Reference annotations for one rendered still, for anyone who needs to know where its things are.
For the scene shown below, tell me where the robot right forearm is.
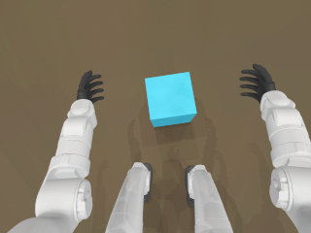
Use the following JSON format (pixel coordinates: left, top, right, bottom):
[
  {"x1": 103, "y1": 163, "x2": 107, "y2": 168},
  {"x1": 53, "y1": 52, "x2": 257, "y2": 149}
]
[{"x1": 259, "y1": 90, "x2": 311, "y2": 168}]

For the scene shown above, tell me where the robot left forearm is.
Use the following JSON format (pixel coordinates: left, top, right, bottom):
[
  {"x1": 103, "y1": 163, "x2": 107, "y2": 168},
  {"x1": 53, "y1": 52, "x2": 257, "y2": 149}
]
[{"x1": 35, "y1": 99, "x2": 97, "y2": 216}]

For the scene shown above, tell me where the robot right upper arm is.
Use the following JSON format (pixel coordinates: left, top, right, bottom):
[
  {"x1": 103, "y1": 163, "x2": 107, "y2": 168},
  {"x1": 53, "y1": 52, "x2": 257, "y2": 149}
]
[{"x1": 269, "y1": 165, "x2": 311, "y2": 233}]

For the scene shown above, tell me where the robot right hand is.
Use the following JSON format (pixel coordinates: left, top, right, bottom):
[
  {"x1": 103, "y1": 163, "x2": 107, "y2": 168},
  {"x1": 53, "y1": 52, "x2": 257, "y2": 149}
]
[{"x1": 239, "y1": 64, "x2": 276, "y2": 103}]

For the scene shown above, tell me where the robot left upper arm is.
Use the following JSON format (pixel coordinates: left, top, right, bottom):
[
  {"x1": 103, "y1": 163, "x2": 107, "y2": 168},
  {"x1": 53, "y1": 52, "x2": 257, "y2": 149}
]
[{"x1": 8, "y1": 178, "x2": 92, "y2": 233}]

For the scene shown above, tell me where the robot right shin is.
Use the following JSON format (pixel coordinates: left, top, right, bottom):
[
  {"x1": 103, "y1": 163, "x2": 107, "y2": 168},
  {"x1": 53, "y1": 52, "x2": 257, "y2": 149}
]
[{"x1": 189, "y1": 164, "x2": 211, "y2": 198}]

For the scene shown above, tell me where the left robot foot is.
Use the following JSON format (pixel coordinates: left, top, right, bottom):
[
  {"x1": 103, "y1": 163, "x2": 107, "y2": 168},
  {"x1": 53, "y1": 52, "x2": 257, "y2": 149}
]
[{"x1": 143, "y1": 163, "x2": 153, "y2": 204}]

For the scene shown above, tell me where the carton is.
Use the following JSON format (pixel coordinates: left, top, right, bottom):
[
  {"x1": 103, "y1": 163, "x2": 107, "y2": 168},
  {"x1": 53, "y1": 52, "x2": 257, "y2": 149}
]
[{"x1": 145, "y1": 72, "x2": 197, "y2": 127}]

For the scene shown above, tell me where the robot left hand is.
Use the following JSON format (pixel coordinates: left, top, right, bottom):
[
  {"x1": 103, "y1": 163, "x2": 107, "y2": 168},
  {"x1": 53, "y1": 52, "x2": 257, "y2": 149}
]
[{"x1": 76, "y1": 70, "x2": 104, "y2": 104}]

